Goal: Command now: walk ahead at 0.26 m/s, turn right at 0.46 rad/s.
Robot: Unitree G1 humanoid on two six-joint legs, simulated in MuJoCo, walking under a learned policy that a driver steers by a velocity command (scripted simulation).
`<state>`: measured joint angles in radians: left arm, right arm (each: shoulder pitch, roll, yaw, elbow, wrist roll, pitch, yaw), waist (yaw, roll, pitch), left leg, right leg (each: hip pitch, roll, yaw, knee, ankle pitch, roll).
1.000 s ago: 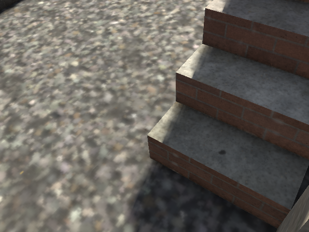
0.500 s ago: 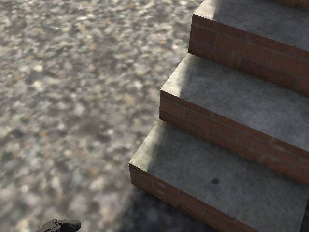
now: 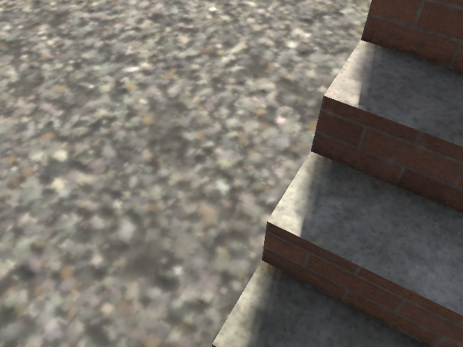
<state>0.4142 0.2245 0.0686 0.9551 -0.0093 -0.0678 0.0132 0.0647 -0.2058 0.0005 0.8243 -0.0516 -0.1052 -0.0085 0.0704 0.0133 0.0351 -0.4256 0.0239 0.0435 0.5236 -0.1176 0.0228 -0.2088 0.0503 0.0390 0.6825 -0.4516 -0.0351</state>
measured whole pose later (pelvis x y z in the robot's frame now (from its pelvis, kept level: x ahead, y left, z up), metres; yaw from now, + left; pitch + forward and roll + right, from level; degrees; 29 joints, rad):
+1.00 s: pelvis -0.01 +0.03 +0.01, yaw -35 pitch +0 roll +0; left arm 0.23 0.31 0.10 0.77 0.02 0.06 0.01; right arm 0.21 -0.23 -0.04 0.73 -0.02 0.02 -0.05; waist 0.01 -0.06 0.07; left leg -0.18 -0.03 0.05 0.42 -0.24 0.05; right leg -0.48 0.11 0.11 1.12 -0.42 0.04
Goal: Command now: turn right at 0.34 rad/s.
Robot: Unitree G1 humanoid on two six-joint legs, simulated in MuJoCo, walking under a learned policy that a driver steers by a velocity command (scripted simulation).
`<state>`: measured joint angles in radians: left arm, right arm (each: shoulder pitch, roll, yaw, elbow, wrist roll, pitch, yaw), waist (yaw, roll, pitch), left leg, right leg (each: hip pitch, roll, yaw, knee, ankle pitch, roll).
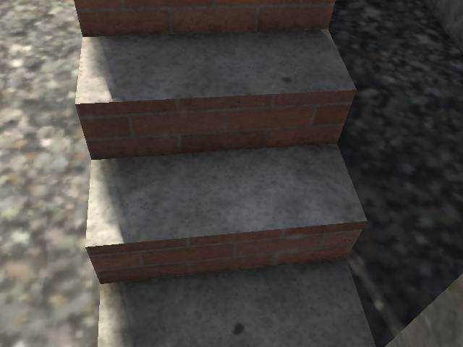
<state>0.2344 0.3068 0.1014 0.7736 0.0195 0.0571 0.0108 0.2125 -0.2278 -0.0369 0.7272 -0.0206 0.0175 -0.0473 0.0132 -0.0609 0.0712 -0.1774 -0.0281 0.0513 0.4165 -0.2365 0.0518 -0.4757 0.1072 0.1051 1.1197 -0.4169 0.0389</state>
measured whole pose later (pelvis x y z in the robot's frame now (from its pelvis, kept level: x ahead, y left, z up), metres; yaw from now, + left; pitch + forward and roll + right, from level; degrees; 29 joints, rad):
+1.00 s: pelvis +0.05 -0.02 +0.00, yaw -2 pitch +0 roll +1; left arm 0.16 0.22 0.02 0.90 0.02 -0.05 0.01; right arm 0.36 -0.20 -0.02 1.01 -0.02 -0.07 0.00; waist -0.03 -0.01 0.05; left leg -0.05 0.00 0.06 0.31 -0.26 0.01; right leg -0.36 -0.01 -0.04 0.73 -0.37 -0.06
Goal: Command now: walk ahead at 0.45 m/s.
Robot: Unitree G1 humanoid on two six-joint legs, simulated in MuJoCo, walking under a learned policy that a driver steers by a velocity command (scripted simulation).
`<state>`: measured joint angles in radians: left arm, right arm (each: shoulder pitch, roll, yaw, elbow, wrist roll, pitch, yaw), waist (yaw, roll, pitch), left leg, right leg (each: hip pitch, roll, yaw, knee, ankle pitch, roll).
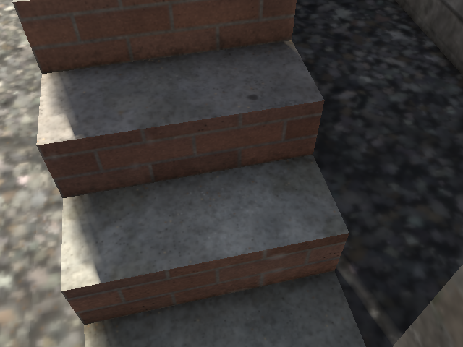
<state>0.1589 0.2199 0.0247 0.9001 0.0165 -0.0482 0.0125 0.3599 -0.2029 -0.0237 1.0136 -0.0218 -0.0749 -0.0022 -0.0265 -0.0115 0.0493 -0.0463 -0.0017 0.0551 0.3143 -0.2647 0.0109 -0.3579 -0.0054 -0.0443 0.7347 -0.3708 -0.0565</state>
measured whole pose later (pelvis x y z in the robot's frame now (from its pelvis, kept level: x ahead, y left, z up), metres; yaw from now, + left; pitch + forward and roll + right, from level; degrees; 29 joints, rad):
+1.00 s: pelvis +0.31 +0.11 +0.16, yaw +1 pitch +1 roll +0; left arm 0.16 0.14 0.02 0.78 0.05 -0.03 0.03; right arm 0.34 -0.13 -0.03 1.11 -0.02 -0.06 -0.01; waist 0.01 -0.07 0.04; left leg -0.45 -0.02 0.15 0.73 -0.31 0.10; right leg -0.95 0.06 0.10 1.76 -0.09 -0.07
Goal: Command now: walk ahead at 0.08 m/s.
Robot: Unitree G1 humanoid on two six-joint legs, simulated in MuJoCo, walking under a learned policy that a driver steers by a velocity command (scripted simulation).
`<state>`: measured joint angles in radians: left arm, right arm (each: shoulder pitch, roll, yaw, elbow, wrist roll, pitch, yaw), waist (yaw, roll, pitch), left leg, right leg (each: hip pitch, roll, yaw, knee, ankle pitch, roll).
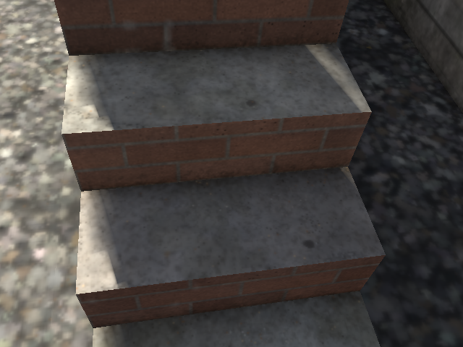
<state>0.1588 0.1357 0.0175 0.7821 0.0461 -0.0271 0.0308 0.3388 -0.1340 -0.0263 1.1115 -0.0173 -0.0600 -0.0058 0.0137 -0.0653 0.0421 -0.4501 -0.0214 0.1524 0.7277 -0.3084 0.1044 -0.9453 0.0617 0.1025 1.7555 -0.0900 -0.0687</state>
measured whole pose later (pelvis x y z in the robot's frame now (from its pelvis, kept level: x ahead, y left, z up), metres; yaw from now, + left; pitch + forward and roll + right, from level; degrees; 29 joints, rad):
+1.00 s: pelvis +0.21 +0.13 +0.10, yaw +2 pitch +3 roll -1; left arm 0.27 0.25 0.06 0.96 0.02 -0.08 -0.03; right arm 0.06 -0.12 0.01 0.77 0.00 -0.02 0.00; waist 0.01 -0.06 0.00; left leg -0.85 0.04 0.02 1.29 -0.52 0.04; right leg -0.45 -0.03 0.11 1.34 -0.13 -0.05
